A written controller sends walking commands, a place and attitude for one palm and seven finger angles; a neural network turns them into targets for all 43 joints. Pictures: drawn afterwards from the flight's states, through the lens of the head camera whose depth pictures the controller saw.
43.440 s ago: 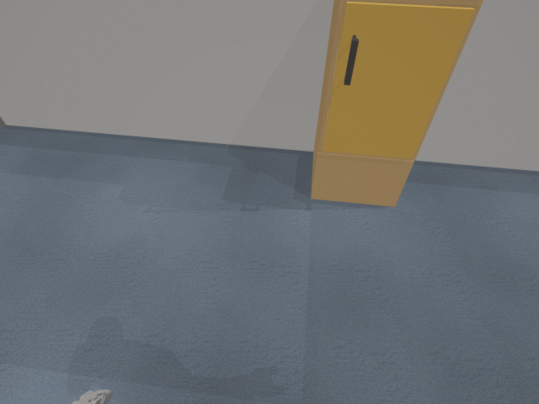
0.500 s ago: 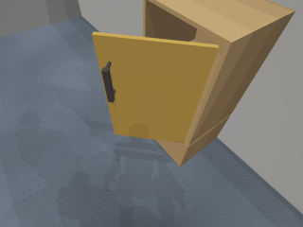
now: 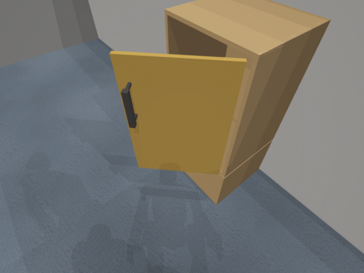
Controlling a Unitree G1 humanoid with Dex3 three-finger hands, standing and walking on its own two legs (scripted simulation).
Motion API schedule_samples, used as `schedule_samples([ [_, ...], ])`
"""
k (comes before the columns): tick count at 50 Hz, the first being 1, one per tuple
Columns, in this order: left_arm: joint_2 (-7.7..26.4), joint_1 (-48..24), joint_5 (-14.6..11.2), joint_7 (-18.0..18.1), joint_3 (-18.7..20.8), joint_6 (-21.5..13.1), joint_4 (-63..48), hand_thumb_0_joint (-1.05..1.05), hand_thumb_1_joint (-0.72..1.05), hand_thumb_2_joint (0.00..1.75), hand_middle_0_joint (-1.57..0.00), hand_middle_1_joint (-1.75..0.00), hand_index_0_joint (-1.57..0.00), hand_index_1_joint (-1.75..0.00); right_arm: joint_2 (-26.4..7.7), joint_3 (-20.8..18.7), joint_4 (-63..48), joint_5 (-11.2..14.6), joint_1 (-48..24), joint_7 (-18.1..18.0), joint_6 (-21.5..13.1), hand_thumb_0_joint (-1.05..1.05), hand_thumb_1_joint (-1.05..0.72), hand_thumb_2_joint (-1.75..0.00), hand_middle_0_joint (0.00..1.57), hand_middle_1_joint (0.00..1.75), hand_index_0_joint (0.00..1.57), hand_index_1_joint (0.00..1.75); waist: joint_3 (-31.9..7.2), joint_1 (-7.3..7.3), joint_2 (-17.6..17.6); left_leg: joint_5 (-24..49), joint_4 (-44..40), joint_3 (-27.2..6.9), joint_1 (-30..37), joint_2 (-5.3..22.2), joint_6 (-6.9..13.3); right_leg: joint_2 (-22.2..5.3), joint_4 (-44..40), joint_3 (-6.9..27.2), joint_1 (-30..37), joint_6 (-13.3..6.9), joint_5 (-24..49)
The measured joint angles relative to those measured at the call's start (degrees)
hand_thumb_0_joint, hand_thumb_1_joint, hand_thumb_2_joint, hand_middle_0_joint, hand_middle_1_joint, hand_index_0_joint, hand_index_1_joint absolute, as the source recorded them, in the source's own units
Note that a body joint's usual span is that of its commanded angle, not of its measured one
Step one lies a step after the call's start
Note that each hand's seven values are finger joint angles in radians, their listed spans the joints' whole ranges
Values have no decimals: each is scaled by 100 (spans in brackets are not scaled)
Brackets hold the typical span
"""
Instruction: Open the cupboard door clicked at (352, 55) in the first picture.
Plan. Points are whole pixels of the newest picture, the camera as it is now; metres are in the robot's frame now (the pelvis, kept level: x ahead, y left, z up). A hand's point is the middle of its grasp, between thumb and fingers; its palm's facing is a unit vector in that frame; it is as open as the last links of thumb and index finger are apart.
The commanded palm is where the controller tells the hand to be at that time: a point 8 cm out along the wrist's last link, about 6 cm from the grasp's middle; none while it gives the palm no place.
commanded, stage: come to a stop and stand still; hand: left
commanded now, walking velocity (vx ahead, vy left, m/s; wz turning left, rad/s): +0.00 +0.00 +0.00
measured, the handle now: (131, 105) +0.61 +0.21 -0.01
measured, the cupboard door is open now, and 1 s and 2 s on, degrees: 45 45 45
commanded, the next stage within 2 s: look again from close up in 0.18 s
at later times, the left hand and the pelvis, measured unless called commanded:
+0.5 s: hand out of the picture +0.01 +0.18 -0.18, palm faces +0.01 -0.98 -0.22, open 7.3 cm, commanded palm none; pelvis +0.01 +0.01 -0.01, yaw +1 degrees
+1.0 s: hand out of the picture +0.01 +0.18 -0.18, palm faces +0.00 -0.98 -0.18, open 7.4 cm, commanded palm none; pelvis +0.01 +0.01 -0.01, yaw -1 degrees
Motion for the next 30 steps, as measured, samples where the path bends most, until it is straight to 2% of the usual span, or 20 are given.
schedule_samples([
  [14,-104,0,-32,0,-19,-28,92,1,92,90,-20,-30,-20,-30,248,86,361,-23,536,-57,14,1,-91,-90,20,30,19,30,129,-77,-84,59,-79,-66,18,59,-54,75,-167,-58,72,-61,87],
  [17,-162,66,28,78,-84,-161,-14,1,91,90,-20,-30,-20,-30,190,102,179,-23,570,20,-12,1,-91,-90,20,30,19,30,149,-116,127,-168,416,-127,-319,187,-52,183,-85,-97,-64,-53,72],
  [20,-162,87,42,73,-100,-190,-106,1,91,90,-20,-30,-20,-30,142,104,-35,-53,597,58,-84,1,-91,-90,20,30,19,30,130,-196,266,-353,729,-158,-510,164,12,150,196,-127,-221,-31,-101],
  [30,32,-4,29,103,-29,-183,-322,1,91,90,-20,-30,-20,-30,65,175,-128,-67,487,6,-146,3,-93,-90,20,30,20,30,-124,-60,254,-536,804,-10,-360,-25,100,-71,564,-2,-230,81,-413],
])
